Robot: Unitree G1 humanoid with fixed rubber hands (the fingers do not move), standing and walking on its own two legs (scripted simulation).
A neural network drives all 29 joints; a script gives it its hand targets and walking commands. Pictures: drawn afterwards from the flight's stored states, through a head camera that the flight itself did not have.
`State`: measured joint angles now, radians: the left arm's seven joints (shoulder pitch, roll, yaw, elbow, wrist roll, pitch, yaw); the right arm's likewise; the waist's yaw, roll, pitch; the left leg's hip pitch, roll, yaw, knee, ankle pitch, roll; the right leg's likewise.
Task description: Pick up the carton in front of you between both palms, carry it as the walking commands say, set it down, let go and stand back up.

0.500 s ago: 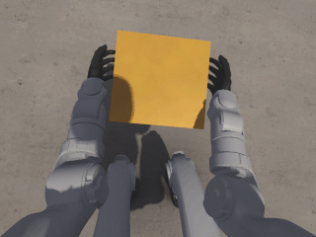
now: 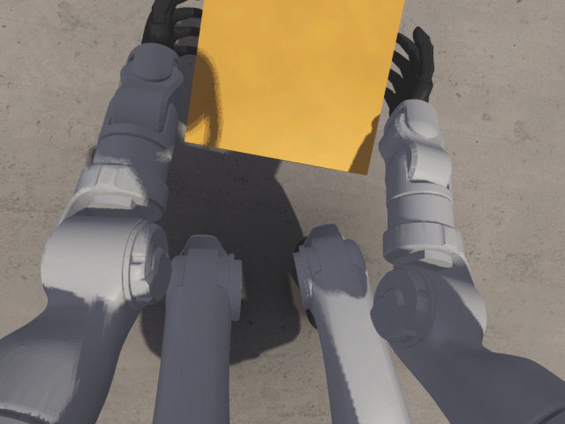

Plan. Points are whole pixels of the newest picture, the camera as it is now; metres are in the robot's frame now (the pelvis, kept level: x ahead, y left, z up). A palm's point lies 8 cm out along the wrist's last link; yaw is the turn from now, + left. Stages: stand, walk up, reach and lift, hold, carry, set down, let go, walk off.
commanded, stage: set down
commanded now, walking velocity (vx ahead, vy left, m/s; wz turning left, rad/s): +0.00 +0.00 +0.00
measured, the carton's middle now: (282, 88) +0.51 -0.03 -0.21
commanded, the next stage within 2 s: none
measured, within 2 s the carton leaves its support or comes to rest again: rests again in 0.64 s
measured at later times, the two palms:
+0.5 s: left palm (176, 61) +0.55 +0.12 -0.21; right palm (381, 109) +0.48 -0.18 -0.20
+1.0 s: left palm (179, 66) +0.55 +0.12 -0.23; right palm (380, 112) +0.48 -0.18 -0.22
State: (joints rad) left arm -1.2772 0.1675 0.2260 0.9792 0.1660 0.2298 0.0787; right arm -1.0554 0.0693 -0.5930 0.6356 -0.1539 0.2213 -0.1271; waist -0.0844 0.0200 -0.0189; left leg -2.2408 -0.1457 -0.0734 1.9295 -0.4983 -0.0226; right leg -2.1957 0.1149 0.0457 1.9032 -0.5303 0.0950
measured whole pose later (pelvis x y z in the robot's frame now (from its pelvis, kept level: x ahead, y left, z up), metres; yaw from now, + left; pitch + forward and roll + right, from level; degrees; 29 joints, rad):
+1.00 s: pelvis +0.00 +0.00 -0.07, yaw -1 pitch +38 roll -4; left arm -1.48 0.30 0.09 1.27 0.04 0.12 0.06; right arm -1.21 -0.04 -0.53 0.89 -0.07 0.12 -0.10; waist -0.09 -0.01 0.25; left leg -2.28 -0.09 -0.03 2.20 -0.58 0.01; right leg -2.24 0.12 0.02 2.16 -0.59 0.10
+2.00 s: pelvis +0.00 +0.00 +0.00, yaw -2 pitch +43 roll -3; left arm -1.29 0.43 0.07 1.09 -0.08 0.11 0.00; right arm -1.04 -0.11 -0.29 0.79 0.14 0.10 -0.18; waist -0.11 0.01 0.05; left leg -2.15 -0.03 -0.03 1.96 -0.56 0.01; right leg -2.13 0.07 -0.01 1.92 -0.53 0.03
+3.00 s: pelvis +0.08 -0.01 +0.26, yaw +2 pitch +35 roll +0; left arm -0.53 0.18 0.21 0.66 0.10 0.10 0.05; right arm -0.38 -0.14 -0.21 0.57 -0.04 0.07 0.06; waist -0.08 -0.01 -0.10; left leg -1.20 -0.06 -0.06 0.91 -0.32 0.00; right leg -1.20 0.02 0.02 0.91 -0.32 0.01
